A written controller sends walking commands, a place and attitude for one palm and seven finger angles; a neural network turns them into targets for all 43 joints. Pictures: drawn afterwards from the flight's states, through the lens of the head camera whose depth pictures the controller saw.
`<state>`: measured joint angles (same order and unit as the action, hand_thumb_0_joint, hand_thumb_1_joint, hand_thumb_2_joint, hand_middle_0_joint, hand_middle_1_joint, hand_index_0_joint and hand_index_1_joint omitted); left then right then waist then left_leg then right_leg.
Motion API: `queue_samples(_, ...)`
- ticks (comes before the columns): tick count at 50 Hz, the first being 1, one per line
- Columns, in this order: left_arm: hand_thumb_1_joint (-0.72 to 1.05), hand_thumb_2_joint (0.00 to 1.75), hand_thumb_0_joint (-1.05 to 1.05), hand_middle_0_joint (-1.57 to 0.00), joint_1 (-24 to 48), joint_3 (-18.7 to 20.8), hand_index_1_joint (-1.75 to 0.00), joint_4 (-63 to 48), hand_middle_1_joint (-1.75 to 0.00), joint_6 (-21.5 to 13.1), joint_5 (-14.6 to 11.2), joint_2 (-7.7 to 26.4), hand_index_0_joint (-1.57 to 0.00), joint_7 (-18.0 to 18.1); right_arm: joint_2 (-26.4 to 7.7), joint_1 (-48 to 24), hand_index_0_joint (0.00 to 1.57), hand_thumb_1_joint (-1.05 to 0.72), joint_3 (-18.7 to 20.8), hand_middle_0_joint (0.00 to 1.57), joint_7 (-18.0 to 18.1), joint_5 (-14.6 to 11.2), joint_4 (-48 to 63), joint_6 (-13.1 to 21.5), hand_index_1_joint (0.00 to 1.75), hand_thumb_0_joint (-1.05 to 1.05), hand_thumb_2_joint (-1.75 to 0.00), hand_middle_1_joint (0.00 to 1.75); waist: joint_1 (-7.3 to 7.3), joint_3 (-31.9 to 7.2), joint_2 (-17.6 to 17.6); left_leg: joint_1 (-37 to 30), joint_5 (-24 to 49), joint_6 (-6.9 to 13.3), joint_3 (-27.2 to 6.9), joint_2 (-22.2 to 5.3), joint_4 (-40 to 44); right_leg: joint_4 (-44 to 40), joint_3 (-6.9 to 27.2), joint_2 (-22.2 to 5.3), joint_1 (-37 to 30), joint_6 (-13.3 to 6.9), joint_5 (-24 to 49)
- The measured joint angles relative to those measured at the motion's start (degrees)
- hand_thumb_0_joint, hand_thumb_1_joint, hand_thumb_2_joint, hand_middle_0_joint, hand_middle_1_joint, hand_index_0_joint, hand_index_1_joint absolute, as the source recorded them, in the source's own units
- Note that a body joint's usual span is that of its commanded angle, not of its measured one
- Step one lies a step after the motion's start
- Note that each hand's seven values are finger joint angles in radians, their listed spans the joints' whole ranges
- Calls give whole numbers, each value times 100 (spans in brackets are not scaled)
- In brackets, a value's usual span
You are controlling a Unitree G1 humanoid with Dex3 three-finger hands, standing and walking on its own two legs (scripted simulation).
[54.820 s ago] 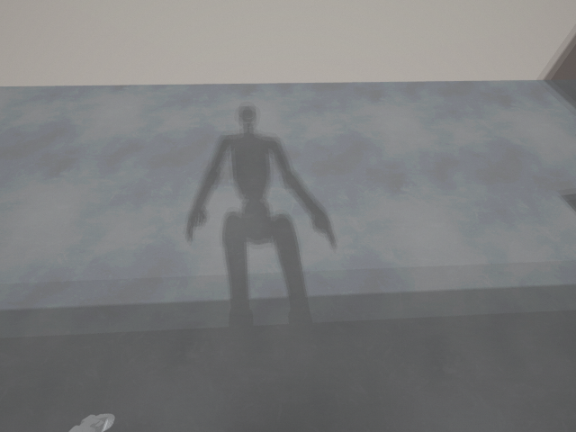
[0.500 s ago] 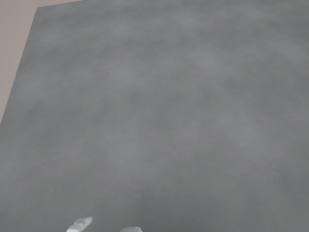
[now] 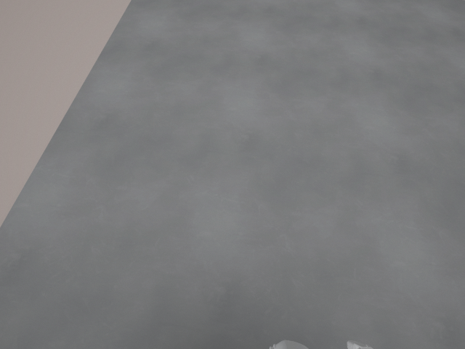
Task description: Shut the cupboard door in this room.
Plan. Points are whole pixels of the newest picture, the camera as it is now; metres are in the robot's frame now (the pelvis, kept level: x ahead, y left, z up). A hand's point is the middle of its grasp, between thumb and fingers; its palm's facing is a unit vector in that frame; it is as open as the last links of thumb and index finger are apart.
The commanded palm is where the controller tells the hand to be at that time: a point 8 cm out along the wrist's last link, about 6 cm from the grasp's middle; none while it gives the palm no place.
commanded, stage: turn or walk to find it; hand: left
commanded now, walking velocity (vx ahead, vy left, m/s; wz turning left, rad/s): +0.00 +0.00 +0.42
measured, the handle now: out of the picture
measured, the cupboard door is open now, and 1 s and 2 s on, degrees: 55 55 55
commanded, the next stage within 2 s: none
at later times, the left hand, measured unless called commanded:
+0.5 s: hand out of the picture +0.04 +0.14 -0.14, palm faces +0.26 -0.93 -0.27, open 7.3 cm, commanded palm none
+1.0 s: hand out of the picture +0.00 +0.19 -0.16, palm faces +0.46 -0.86 -0.24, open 7.4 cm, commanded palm none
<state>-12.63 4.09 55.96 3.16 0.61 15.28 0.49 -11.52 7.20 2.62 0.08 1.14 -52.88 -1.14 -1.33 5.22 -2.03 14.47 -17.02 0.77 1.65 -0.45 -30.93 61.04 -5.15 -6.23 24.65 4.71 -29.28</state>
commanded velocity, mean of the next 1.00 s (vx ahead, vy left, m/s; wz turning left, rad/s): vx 0.00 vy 0.00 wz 0.42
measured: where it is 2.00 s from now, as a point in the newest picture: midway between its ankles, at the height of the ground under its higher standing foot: outside the picture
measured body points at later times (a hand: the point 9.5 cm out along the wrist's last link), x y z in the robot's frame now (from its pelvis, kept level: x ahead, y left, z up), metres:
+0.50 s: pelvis +0.02 -0.06 +0.01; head +0.07 -0.08 +0.45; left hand +0.02 +0.19 -0.12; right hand +0.13 -0.29 -0.16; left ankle -0.05 +0.10 -0.66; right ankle +0.03 -0.14 -0.73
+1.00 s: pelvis +0.02 -0.03 +0.01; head +0.05 -0.01 +0.45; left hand -0.03 +0.24 -0.14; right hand +0.20 -0.21 -0.14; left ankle -0.03 +0.08 -0.73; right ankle +0.08 -0.16 -0.69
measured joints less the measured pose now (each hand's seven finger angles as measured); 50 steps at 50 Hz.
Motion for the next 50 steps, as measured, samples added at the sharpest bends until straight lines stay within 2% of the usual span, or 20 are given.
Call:
queue_samples(6,91,90,1,-20,228,-55,-30,-203,-30,-48,-7,-115,-20,-46,32,110,20,-90,-28,21,-13,13,-27,-40,30,1,-90,30,40,-55,144,-137,204,-51,-274,57,341,-693,185,94,27,55,333)
queue_samples(9,91,90,0,-20,324,-95,-30,-299,-30,-92,-18,-211,-20,-55,36,179,21,-90,-4,21,-31,26,-43,-88,30,1,-90,30,111,-61,239,-77,165,-133,-424,79,246,-1458,160,195,-227,36,438)
queue_samples(11,91,90,0,-20,347,-127,-30,-364,-30,-162,-28,-273,-20,-61,24,242,21,-90,23,21,-39,16,-55,-119,30,1,-90,30,147,-75,305,14,75,-213,-527,101,65,-2226,92,281,-542,12,845)
queue_samples(12,91,90,0,-20,333,-145,-30,-404,-30,-220,-21,-294,-20,-62,13,294,21,-90,41,21,-46,-1,-54,-129,30,1,-90,30,154,-101,320,102,-11,-263,-576,134,-109,-2682,47,289,-732,-44,1181)
queue_samples(13,91,90,0,-20,347,-158,-30,-408,-30,-281,9,-361,-20,-46,-29,304,21,-90,73,21,-51,-22,-74,-146,30,1,-90,30,161,-77,419,240,-205,-274,-618,119,-456,-2688,-31,323,-748,-222,1256)
queue_samples(15,91,90,0,-20,334,-209,-30,-445,-30,-337,37,-481,-20,-27,-101,330,20,-90,142,21,-50,-33,-110,-238,30,1,-90,30,195,-39,508,640,-957,-270,-631,220,-1613,-2546,-190,265,-762,-540,1115)
queue_samples(16,91,90,0,-20,309,-218,-30,-460,-30,-343,43,-534,-20,-12,-133,337,20,-90,171,21,-56,-29,-138,-277,30,1,-90,30,192,-25,516,836,-1077,-274,-585,259,-2230,-2573,-248,219,-812,-620,1075)
queue_samples(18,91,90,0,-20,247,-228,-30,-462,-30,-335,47,-619,-20,11,-193,342,20,-90,210,20,-86,-13,-198,-313,30,1,-90,30,196,1,529,1122,-930,-321,-470,235,-3137,-2738,-358,153,-947,-668,1102)
queue_samples(21,91,90,0,-20,132,-233,-30,-429,-30,-336,59,-671,-20,26,-224,357,20,-91,226,20,-125,-7,-261,-334,30,1,-90,30,205,14,476,1246,-671,-421,-340,105,-3497,-2991,-511,69,-1111,-661,1202)
queue_samples(26,91,90,0,-20,-42,-199,-30,-350,-30,-349,80,-614,-20,30,-188,329,20,-91,189,20,-145,-18,-337,-362,30,1,-90,30,143,33,302,998,-749,-504,-172,-72,-2666,-3188,-768,-68,-1237,-654,1250)
queue_samples(30,91,90,0,-21,-145,-152,-30,-253,-30,-343,96,-479,-20,16,-144,186,20,-91,120,20,-142,-45,-333,-327,30,1,-90,30,29,83,183,651,-854,-462,23,-106,-1646,-3104,-972,-173,-1230,-594,1187)
queue_samples(32,91,90,0,-21,-197,-117,-30,-191,-30,-327,96,-390,-20,17,-116,94,20,-91,81,20,-139,-56,-293,-282,30,1,-90,30,-20,98,124,449,-759,-421,142,-91,-1124,-2975,-1077,-228,-1202,-540,1113)
queue_samples(34,91,90,0,-21,-273,-79,-30,-126,-30,-296,78,-291,-20,16,-93,27,20,-91,49,20,-145,-55,-220,-215,30,1,-90,30,-37,74,69,157,-329,-359,280,-67,-417,-2729,-1179,-298,-1137,-458,978)
queue_samples(35,91,90,0,-20,-329,-58,-30,-106,-30,-269,57,-239,-20,11,-91,13,20,-91,39,20,-152,-45,-166,-163,30,1,-90,30,-41,33,51,27,28,-161,297,-52,-79,-2496,-1204,-341,-1043,-406,866)
queue_samples(36,91,90,0,-20,-330,-33,-30,-63,-30,-216,34,-164,-20,8,-44,-30,20,-91,40,20,-145,-33,-133,-118,30,1,-90,30,-59,42,-50,58,72,14,312,8,-136,-2097,-1049,-383,-884,-293,508)
queue_samples(38,91,90,0,-20,-293,-18,-30,38,-30,-70,33,-71,-20,38,24,-70,20,-91,14,20,-111,-28,-73,-61,30,1,-90,30,-82,32,-118,68,-69,103,288,33,-248,-1131,-565,-243,-508,-150,-135)
queue_samples(40,91,90,0,-20,-213,-10,-30,116,-30,9,26,-54,-20,24,47,-48,20,-91,-3,20,-51,-13,-37,-38,30,1,-90,30,-51,-25,-53,6,-66,93,184,22,-122,-415,-253,-89,-200,-77,-125)
queue_samples(42,91,90,1,-20,-128,-7,-30,99,-30,8,24,-61,-20,-14,56,-14,20,-90,-23,20,-11,-4,-48,-29,30,1,-90,30,-41,-70,5,-83,60,67,86,30,95,-103,-52,-18,-4,-28,126)
queue_samples(46,91,90,1,-20,37,-31,-30,-51,-30,-42,12,-117,-20,-40,79,81,20,-90,-40,20,0,-4,-82,-26,30,1,-90,30,-23,-121,81,-198,247,71,-64,71,398,-281,170,27,108,43,410)
queue_samples(50,91,90,0,-20,220,-69,-30,-188,-30,-65,1,-215,-20,-39,97,193,21,-90,-13,21,-20,13,-94,-59,30,1,-90,30,74,-117,179,-166,268,6,-218,91,397,-994,198,102,-64,61,432)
